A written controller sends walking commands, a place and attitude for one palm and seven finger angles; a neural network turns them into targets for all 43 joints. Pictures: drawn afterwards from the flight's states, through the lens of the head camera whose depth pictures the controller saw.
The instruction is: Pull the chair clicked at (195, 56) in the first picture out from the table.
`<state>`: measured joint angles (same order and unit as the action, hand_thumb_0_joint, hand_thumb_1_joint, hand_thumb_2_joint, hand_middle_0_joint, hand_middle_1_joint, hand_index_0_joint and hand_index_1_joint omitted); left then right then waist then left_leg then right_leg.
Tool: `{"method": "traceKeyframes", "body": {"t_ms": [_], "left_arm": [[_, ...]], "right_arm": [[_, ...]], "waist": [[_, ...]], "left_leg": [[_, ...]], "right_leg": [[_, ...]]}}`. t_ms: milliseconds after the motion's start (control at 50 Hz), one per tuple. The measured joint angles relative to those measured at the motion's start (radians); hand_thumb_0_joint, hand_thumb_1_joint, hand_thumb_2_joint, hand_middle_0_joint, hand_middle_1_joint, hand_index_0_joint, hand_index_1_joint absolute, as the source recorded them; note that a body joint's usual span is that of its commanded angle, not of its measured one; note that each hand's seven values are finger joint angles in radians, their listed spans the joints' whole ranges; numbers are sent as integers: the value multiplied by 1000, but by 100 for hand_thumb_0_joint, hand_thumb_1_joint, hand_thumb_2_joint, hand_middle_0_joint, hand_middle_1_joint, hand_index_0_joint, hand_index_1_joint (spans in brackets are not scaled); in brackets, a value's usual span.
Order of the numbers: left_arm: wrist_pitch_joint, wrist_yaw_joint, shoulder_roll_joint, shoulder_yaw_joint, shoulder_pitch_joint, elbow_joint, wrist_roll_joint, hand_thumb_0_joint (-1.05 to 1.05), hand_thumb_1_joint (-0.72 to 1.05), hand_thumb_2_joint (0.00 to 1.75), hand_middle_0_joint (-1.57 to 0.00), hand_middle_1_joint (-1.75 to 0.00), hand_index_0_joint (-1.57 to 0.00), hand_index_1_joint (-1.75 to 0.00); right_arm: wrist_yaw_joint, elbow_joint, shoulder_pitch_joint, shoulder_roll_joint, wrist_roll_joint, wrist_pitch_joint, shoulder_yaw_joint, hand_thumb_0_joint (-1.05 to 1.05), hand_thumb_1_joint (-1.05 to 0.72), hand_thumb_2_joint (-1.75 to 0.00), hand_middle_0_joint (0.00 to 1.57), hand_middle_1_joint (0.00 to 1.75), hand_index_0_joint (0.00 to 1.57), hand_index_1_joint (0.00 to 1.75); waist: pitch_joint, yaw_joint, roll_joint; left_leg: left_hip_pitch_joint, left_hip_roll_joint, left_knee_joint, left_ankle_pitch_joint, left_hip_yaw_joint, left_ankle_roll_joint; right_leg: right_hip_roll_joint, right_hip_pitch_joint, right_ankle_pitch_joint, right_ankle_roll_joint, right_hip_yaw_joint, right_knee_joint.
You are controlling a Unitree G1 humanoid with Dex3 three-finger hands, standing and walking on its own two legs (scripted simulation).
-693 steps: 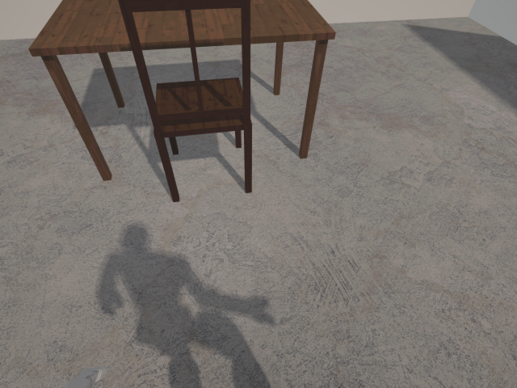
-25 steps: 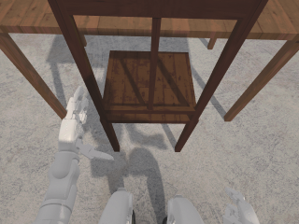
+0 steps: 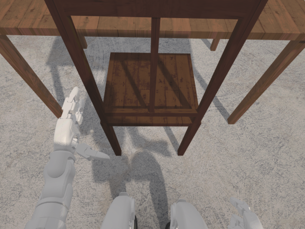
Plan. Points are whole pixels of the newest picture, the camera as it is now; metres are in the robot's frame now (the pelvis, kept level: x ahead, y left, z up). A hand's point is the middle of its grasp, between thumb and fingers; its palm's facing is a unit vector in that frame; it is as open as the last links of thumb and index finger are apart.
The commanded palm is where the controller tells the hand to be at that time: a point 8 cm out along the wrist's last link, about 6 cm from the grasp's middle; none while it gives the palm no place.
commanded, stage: aim the fingers beside a spindle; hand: left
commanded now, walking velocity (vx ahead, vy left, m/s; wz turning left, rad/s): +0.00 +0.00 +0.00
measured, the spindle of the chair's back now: (153, 77) +0.51 +0.01 +0.05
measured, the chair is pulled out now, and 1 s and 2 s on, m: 0.00 0.00 0.00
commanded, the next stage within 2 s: push the fingers through the gap in 1.92 s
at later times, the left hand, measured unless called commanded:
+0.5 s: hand (96, 134) +0.34 +0.15 +0.02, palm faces -0.02 -1.00 -0.03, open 16.9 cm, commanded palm +0.33 +0.21 +0.02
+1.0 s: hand (95, 128) +0.37 +0.16 +0.01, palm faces +0.00 -1.00 -0.03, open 16.9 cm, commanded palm +0.34 +0.22 +0.02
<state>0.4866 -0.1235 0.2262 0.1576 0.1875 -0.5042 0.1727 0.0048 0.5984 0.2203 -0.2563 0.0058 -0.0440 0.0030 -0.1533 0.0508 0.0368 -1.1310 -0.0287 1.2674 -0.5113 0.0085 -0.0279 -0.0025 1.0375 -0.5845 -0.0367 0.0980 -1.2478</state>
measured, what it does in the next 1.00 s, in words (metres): stands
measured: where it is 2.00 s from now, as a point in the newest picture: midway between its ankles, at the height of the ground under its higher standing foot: outside the picture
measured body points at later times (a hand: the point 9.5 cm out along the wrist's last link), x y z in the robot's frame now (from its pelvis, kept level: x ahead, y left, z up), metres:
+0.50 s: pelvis +0.00 +0.00 +0.00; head +0.11 +0.01 +0.44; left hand +0.34 +0.21 +0.03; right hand +0.14 -0.25 -0.11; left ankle +0.05 +0.10 -0.62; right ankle +0.01 -0.10 -0.62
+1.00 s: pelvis +0.01 +0.00 +0.00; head +0.12 +0.01 +0.43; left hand +0.36 +0.22 +0.01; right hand +0.14 -0.25 -0.11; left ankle +0.05 +0.10 -0.62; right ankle +0.01 -0.10 -0.62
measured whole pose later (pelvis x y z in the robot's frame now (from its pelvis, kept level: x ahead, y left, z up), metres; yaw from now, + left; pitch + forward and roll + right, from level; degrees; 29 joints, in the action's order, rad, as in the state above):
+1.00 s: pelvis +0.01 +0.00 +0.00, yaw +0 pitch +22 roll -3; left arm 0.48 -0.12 0.22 0.15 0.22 -0.53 0.17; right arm 0.01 0.60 0.22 -0.26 0.00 -0.04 0.00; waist -0.15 0.06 0.03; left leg -1.14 -0.03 1.27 -0.52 0.01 -0.03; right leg 0.00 1.05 -0.59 -0.03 0.10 -1.24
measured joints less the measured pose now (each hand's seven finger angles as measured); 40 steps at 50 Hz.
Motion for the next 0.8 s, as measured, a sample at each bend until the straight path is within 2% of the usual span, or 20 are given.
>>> {"method": "traceKeyframes", "body": {"t_ms": [100,260,360,440,540,620,720,800], "left_arm": [[-15,-10,-18,-21,-20,26,7,-2,-50,30,-6,-8,-6,-8],[19,25,-15,-7,-25,56,-13,-2,-50,30,-7,-8,-6,-8],[-10,2,-5,-9,-4,-4,2,-1,-50,30,-6,-8,-6,-8],[-14,-6,-21,-29,-26,32,6,-2,-50,30,-6,-8,-6,-8],[18,26,-33,-47,-24,66,-19,-2,-50,30,-6,-8,-6,-8],[12,39,-18,-24,39,-3,-34,-2,-50,30,-6,-8,-6,-8],[-23,16,1,14,58,-46,-14,-1,-50,30,-6,-8,-6,-8],[-20,5,1,13,15,9,3,-2,-50,30,-6,-8,-6,-8]], "right_arm": [[4,-11,-3,-1,0,-6,-7,1,-90,-90,21,30,20,30],[-1,-8,-10,5,-6,-6,-2,1,-90,-90,21,30,20,30],[-3,-13,-10,3,0,-1,3,1,-90,-90,21,30,20,30],[3,-17,-10,3,-1,-7,-3,1,-90,-90,21,30,20,30],[6,-7,-12,3,-8,-13,-2,1,-90,-90,21,30,20,30],[2,-2,-19,3,-8,-4,5,1,-90,-90,21,30,20,30],[0,-13,-15,6,-4,8,6,1,-90,-90,21,30,20,30],[2,-16,-1,5,-3,4,0,1,-90,-90,21,30,20,30]], "waist": [[10,3,0],[4,-1,-2],[0,-3,2],[9,-4,2],[10,-5,0],[3,1,-1],[6,10,-3],[15,7,0]], "left_leg": [[-4,0,2,0,1,-2],[10,0,-8,3,7,-3],[-1,2,-1,3,2,-3],[-4,2,3,2,1,-4],[0,4,0,2,2,-5],[-15,3,8,1,1,-4],[-25,-2,14,-4,4,-3],[-13,-3,4,-5,5,-3]], "right_leg": [[0,4,2,2,-1,-1],[0,-7,5,3,-7,6],[1,1,3,3,-2,1],[2,2,3,4,-1,0],[3,-1,3,6,-3,2],[3,14,0,4,-2,-8],[-2,27,-1,3,-6,-14],[-4,14,1,4,-7,-1]]}}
